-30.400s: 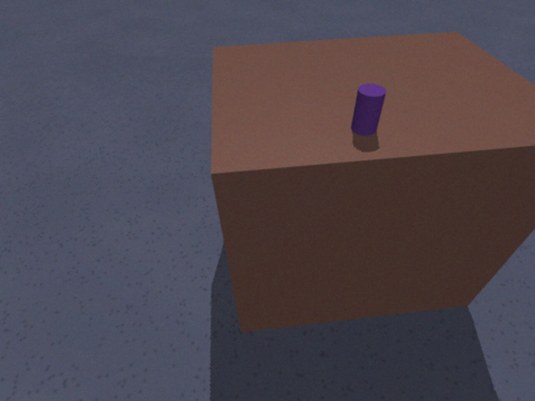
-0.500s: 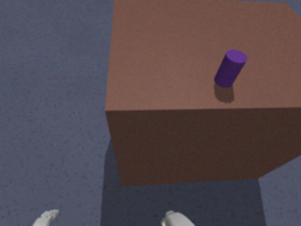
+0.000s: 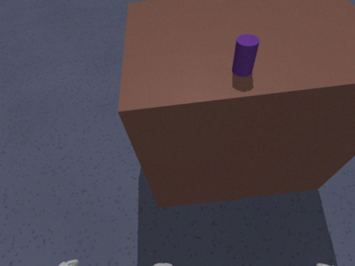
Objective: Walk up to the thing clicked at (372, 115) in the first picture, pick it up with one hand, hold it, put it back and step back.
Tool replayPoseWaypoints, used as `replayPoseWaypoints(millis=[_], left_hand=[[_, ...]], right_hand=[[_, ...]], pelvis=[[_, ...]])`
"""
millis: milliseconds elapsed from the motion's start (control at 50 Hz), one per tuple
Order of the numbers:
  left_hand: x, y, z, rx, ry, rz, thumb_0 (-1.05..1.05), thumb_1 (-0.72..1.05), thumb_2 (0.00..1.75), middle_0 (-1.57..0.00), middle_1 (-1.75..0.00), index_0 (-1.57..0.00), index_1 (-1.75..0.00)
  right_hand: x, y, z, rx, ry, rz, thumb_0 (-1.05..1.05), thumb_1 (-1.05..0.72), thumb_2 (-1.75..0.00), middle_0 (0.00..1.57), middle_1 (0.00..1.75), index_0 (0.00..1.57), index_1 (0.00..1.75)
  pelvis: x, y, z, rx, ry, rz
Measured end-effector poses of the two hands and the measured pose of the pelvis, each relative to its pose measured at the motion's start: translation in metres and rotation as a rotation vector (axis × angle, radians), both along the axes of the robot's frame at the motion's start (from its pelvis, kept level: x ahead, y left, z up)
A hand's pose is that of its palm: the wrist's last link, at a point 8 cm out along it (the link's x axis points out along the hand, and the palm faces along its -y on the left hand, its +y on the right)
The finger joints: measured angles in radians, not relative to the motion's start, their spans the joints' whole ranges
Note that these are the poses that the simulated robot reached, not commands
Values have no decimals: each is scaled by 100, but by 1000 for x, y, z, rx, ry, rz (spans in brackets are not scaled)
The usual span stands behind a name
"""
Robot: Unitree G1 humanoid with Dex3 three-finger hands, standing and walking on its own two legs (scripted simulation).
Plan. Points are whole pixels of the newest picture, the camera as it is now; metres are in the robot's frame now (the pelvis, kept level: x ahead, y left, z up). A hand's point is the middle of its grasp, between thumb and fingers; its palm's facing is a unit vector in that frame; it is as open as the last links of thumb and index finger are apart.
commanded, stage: step back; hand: right
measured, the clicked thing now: (244, 56) +0.68 -0.14 +0.08
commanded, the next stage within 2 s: none
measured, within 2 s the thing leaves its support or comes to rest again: neither
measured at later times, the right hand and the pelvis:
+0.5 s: hand out of the picture -0.03 -0.27 -0.12, palm faces -0.08 +0.88 -0.46, open 7.4 cm; pelvis -0.16 -0.01 +0.00, yaw +1 degrees
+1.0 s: hand out of the picture -0.24 -0.33 -0.17, palm faces -0.17 +0.90 -0.39, open 7.4 cm; pelvis -0.32 -0.07 -0.02, yaw +7 degrees
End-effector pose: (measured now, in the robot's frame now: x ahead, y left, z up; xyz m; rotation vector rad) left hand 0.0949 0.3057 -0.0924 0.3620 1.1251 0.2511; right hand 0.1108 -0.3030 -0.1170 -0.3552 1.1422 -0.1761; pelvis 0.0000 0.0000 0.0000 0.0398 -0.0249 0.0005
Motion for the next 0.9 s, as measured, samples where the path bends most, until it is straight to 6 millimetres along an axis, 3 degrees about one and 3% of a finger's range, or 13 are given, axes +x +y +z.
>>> replayPoseWaypoints(millis=[100,200,260,340,460,560,640,700,780,900], left_hand=[[-12,-2,-2,-8,-68,-6,0,91,90,-21,-30,-20,-30],[-41,7,-22,-42,-107,4,0,91,90,-21,-30,-20,-30],[-68,11,-34,-68,-79,25,0,91,90,-20,-30,-20,-30],[-108,11,-33,-89,-19,58,0,91,90,-20,-30,-20,-30],[-176,14,-34,-67,61,81,0,91,90,-20,-30,-20,-30],[-224,3,-40,-37,136,53,0,91,90,-20,-30,-20,-30],[-258,-17,-39,-15,148,30,0,91,90,-20,-30,-20,-30],[-288,-37,-28,-11,138,41,0,91,90,-20,-30,-20,-30],[-316,-50,-7,5,124,65,0,91,90,-21,-30,-20,-30],[-319,-54,4,46,34,57,1,90,90,-21,-30,-21,-30]], right_hand=[[-30,-7,-1,-49,31,34,0,-91,-90,20,30,21,30],[-66,-2,0,-88,50,67,0,-91,-90,20,29,20,30],[-93,6,8,-89,53,66,0,-91,-90,20,29,20,30],[-121,7,24,-100,51,62,0,-90,-90,21,30,21,30],[-136,-1,38,-112,-9,65,0,-90,-90,21,30,21,30],[-152,-17,31,-96,-83,68,0,-90,-90,21,30,21,30],[-176,-41,13,-69,-117,60,0,-90,-90,21,30,21,30],[-203,-56,1,-46,-102,29,0,-90,-90,20,30,21,30],[-246,-65,0,-14,-36,10,0,-91,-90,20,29,21,30],[-313,-76,-11,-28,79,26,0,-91,-90,20,29,20,30]], pelvis=[[-30,2,-5,-20,5,41],[-64,7,-17,-38,-17,87],[-84,9,-17,-14,-37,71],[-103,9,-5,-70,-31,75],[-140,-1,0,-74,-1,38],[-179,-17,-9,-58,-8,-3],[-213,-36,-21,-45,-16,-31],[-235,-47,-20,-62,-33,-3],[-252,-57,-6,15,-13,-11],[-287,-67,-6,-1,15,53]])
